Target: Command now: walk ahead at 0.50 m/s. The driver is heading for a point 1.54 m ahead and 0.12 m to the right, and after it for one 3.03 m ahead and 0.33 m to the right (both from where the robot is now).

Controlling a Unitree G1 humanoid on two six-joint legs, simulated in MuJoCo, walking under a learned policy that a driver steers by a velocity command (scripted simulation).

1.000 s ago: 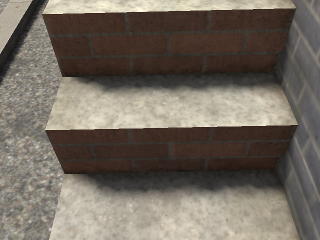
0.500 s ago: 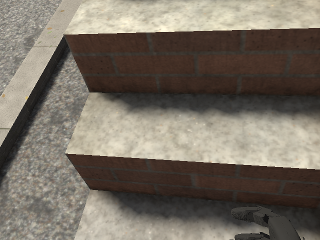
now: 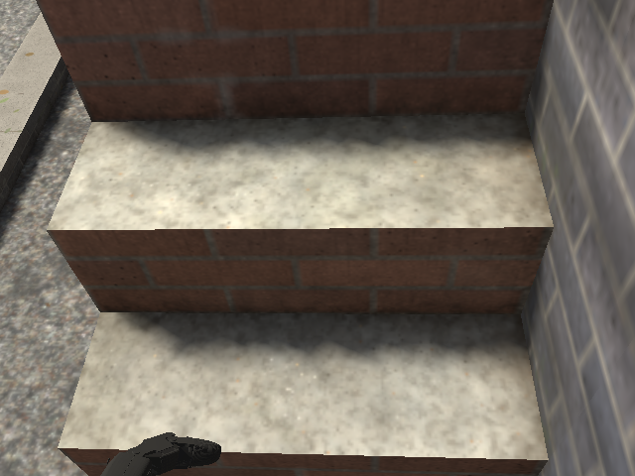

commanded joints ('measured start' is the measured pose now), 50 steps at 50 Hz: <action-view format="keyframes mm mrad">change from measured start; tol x64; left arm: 1 370 177 62 184 24 24 -17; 50 242 125 123 419 -129 -88 177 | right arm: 1 -24 -112 -45 -127 -19 2 51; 17 -749 -3 24 -383 35 41 1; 50 -260 -141 -143 -46 -39 -184 -13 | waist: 1 -20 -183 -141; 50 143 -10 -89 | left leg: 1 -692 -41 -144 954 -121 -2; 11 -1289 125 -12 1592 -152 -13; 22 -431 110 427 483 -406 -1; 31 42 383 -411 -604 -654 48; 46 559 388 162 -499 1807 -75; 50 -107 6 23 826 -66 -60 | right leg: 1 633 -232 146 45 1038 -221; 5 458 -325 381 -230 -108 -364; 13 20 -178 185 -276 -249 -198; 24 419 -279 -59 57 1837 -127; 28 -458 84 127 1587 125 -103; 37 -983 179 76 1981 -202 -132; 45 -118 154 -300 770 -344 -100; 50 -48 -124 793 -46 -1063 -416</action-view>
